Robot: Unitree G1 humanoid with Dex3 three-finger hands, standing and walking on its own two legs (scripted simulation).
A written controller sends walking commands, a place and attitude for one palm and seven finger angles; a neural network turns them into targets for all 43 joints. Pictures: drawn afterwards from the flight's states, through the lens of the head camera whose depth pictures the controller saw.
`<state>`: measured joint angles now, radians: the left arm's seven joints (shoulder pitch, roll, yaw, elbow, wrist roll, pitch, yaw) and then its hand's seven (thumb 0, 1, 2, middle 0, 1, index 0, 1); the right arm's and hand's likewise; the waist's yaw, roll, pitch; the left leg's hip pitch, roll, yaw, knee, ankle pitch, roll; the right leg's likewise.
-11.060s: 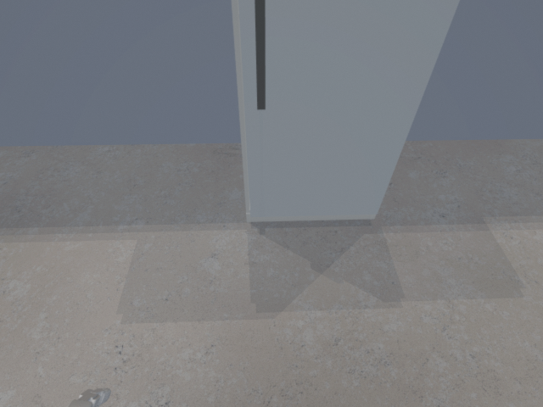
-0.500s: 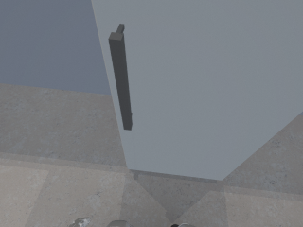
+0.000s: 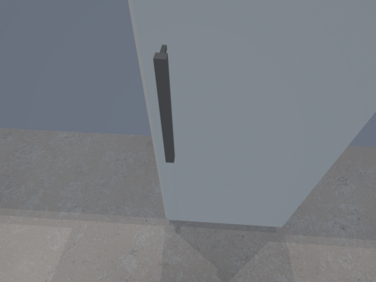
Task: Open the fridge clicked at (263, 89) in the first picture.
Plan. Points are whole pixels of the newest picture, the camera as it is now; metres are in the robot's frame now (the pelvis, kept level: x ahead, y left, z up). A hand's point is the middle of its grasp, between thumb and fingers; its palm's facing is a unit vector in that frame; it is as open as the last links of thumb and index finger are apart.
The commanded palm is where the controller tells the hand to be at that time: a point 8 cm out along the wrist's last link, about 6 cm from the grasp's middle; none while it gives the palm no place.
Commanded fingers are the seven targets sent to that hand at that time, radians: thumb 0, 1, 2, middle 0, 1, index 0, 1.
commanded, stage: come to a stop and stand still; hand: left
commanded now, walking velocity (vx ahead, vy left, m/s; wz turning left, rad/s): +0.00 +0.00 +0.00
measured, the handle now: (167, 113) +0.50 +0.09 +0.08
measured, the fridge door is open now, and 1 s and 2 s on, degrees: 0 0 0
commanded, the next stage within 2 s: look again from close up in 0.32 s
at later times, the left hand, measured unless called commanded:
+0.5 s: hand out of the picture -0.07 +0.14 -0.18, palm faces +0.03 -0.99 -0.15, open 7.4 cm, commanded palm none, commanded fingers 0.00 0.90 0.90 -0.20 -0.30 -0.20 -0.30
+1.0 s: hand out of the picture -0.03 +0.18 -0.18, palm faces +0.06 -0.98 -0.17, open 7.4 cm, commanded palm none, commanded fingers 0.00 0.90 0.90 -0.20 -0.30 -0.20 -0.30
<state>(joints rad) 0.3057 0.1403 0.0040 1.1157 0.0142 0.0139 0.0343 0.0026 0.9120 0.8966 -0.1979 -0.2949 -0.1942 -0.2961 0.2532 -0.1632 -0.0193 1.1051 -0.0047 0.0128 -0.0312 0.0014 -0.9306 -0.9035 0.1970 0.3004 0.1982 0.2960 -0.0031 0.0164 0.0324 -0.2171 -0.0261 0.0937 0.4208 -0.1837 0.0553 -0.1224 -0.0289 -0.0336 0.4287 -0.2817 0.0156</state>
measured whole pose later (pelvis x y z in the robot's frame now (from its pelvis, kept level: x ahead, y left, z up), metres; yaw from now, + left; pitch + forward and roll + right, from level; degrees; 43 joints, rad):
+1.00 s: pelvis -0.03 +0.01 +0.00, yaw +2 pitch -1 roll -1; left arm 0.36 0.17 -0.01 1.02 0.02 0.00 0.04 0.00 0.91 0.90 -0.20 -0.29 -0.19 -0.30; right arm 0.28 -0.17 0.00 1.03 -0.01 -0.01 -0.01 0.00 -0.92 -0.90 0.20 0.30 0.20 0.30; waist 0.00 -0.03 -0.02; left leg -0.30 -0.03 0.07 0.48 -0.16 0.07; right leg -0.19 -0.03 -0.06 0.48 -0.26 0.02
